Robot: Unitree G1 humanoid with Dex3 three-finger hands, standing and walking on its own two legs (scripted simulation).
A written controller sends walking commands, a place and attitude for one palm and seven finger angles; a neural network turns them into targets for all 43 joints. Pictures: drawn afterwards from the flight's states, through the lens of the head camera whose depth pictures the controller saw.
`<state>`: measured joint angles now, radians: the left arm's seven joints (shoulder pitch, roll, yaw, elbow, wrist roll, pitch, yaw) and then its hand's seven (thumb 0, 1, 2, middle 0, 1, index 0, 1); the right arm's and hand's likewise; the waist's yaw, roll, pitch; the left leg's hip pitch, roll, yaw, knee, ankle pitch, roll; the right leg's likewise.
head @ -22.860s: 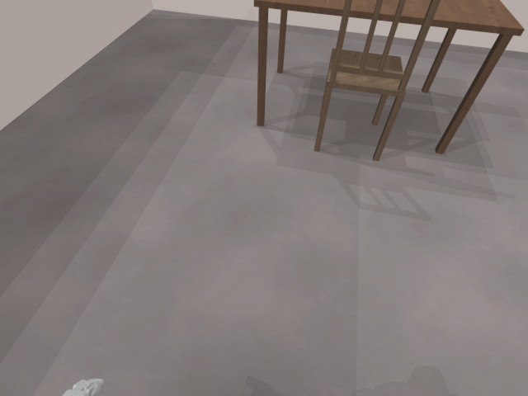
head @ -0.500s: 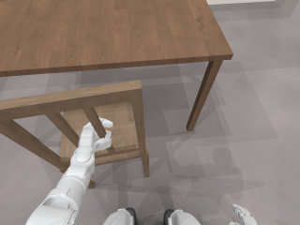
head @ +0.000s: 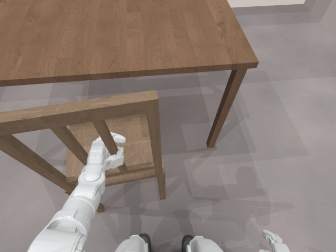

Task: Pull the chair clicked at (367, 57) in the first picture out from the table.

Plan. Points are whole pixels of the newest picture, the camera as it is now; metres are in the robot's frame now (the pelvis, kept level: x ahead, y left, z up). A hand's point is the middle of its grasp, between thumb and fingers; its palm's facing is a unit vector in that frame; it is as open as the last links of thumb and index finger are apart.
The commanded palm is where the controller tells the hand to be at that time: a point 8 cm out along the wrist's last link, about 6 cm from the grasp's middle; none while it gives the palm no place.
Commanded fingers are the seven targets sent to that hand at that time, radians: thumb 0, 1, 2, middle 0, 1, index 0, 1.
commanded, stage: step backward, pulling the chair out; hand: left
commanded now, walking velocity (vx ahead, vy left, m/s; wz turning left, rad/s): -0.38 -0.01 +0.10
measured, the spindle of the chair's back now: (81, 154) +0.37 +0.24 -0.07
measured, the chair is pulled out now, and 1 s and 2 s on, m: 0.15 0.15 0.16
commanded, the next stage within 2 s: stop walking, hand still on the chair in 0.78 s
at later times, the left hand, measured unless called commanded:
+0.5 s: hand (119, 156) +0.36 +0.13 -0.06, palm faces +0.03 -0.98 -0.20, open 5.3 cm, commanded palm +0.34 +0.18 -0.06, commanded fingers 0.00 0.90 0.90 -0.50 -1.45 -0.50 -1.45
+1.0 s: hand (119, 157) +0.36 +0.13 -0.06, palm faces +0.04 -0.98 -0.20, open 5.3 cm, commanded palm +0.34 +0.18 -0.04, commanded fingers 0.00 0.90 0.90 -0.50 -1.45 -0.50 -1.45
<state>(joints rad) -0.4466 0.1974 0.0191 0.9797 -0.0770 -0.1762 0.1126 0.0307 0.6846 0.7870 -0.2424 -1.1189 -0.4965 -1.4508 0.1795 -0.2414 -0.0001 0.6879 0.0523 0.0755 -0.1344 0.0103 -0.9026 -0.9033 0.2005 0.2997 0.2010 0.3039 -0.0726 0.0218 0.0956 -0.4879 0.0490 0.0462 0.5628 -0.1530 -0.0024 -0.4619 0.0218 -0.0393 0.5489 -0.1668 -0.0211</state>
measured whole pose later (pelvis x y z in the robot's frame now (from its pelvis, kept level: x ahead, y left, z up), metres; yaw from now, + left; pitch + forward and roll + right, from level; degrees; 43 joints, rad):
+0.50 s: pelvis +0.00 +0.00 +0.00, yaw +0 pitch +4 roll -1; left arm -0.45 0.20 0.03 0.98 -0.08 -0.17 0.11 0.03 0.68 0.79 -0.24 -1.12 -0.50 -1.45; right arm 0.18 -0.24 0.00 0.69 0.05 0.07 -0.13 0.01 -0.90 -0.90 0.20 0.30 0.20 0.30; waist -0.07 0.02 0.10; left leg -0.48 0.05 0.04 0.55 -0.15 -0.01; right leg -0.46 0.02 -0.04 0.55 -0.17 -0.03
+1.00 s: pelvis +0.00 -0.01 +0.00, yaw +0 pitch +3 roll -1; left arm -0.42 0.21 0.03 0.91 -0.08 -0.12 0.11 0.04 0.68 0.78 -0.23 -1.11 -0.50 -1.45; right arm 0.19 -0.24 0.01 0.66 0.05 0.08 -0.14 0.01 -0.90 -0.90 0.20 0.30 0.20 0.30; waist -0.07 0.02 0.12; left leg -0.45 0.06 0.05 0.54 -0.15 -0.01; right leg -0.43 0.03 -0.04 0.52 -0.16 -0.03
